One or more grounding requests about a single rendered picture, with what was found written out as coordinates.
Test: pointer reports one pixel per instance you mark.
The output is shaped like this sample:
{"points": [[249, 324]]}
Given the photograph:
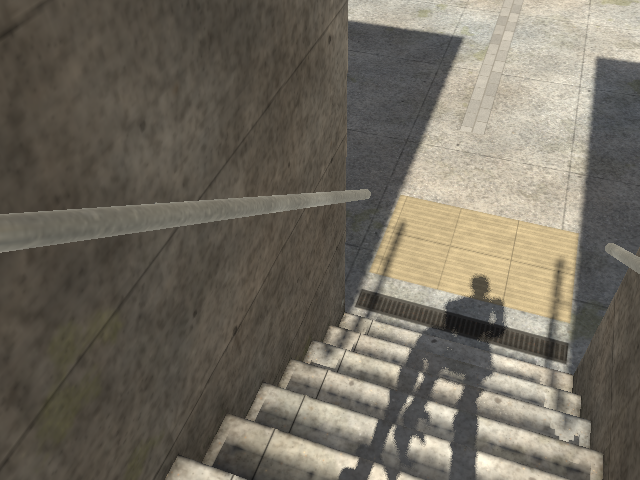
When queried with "stairs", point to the stairs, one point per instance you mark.
{"points": [[375, 401]]}

